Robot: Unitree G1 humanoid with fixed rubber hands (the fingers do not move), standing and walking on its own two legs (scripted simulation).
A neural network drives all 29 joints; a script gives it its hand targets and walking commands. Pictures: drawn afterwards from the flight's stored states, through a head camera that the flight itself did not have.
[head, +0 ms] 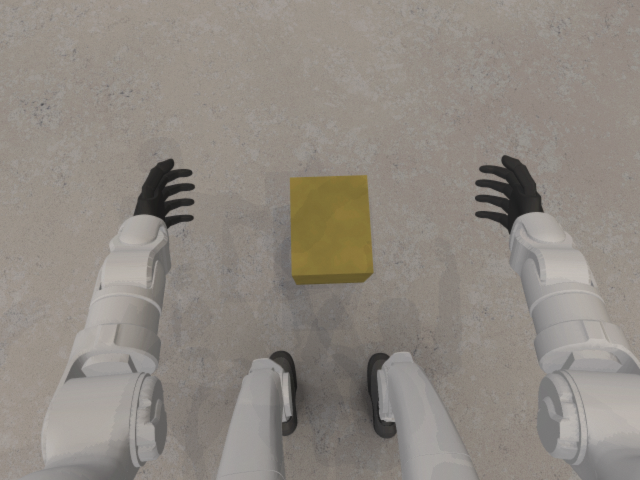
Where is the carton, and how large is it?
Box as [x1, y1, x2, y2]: [290, 175, 373, 284]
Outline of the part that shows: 366,175 290,178 291,263 292,276 296,284 362,282 373,272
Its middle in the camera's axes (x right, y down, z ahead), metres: +0.02 -0.01 +1.01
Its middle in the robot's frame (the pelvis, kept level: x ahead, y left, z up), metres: +0.51 -0.03 -0.59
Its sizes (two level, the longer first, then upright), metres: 0.238 0.187 0.200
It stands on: the floor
